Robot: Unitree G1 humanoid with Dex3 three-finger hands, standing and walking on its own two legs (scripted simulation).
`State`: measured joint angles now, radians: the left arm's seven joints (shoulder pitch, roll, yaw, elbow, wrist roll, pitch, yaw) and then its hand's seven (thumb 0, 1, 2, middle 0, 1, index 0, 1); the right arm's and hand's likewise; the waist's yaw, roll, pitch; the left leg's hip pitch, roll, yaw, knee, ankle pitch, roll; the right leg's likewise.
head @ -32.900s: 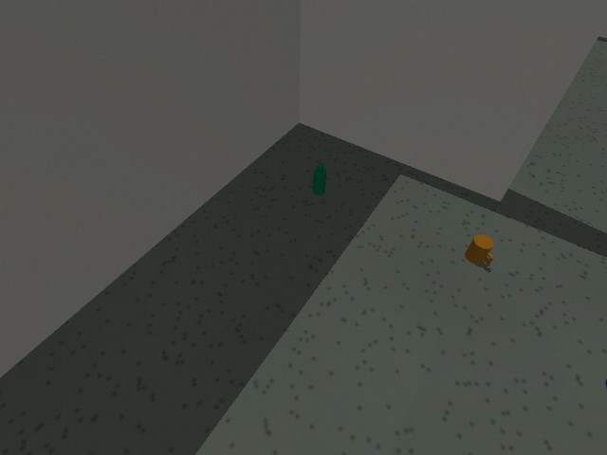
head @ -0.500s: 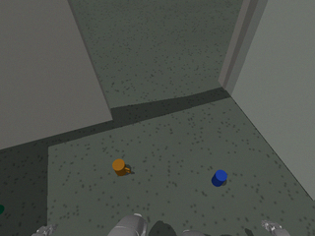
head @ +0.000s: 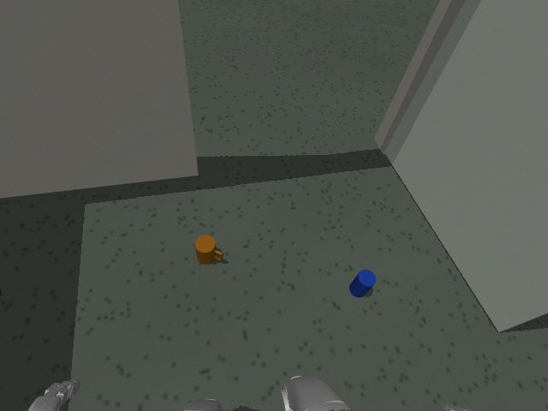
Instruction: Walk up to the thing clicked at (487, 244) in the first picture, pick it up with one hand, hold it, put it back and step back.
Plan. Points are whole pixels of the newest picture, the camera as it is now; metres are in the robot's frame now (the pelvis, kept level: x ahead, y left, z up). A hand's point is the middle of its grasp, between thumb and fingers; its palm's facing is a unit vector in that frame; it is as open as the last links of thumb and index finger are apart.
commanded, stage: step back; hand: left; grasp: from above
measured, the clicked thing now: (209, 251) +0.69 +0.19 -0.72
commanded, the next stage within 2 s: stand in 2.00 s
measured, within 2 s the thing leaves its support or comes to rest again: neither
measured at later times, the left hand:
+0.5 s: hand out of the picture -0.09 +0.23 -0.12, palm faces -0.04 -0.89 -0.45, open 7.4 cm
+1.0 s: hand out of the picture -0.27 +0.21 -0.16, palm faces -0.02 -0.92 -0.40, open 7.4 cm
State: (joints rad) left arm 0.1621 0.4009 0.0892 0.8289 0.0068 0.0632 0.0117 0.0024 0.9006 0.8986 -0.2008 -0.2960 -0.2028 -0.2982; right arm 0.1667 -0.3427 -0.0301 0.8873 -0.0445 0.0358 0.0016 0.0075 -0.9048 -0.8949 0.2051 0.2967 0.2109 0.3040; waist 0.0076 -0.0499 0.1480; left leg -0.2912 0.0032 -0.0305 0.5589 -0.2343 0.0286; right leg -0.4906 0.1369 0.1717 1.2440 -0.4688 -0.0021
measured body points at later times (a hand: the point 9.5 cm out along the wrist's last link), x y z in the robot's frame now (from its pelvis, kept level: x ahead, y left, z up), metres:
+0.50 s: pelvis -0.17 -0.04 +0.00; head -0.13 -0.08 +0.44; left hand -0.09 +0.27 -0.09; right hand -0.12 -0.37 -0.14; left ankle -0.19 +0.12 -0.65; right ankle -0.15 -0.15 -0.73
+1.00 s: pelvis -0.35 -0.06 -0.02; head -0.30 -0.06 +0.43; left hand -0.27 +0.26 -0.14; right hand -0.21 -0.38 -0.12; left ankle -0.27 +0.08 -0.73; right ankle -0.41 -0.18 -0.74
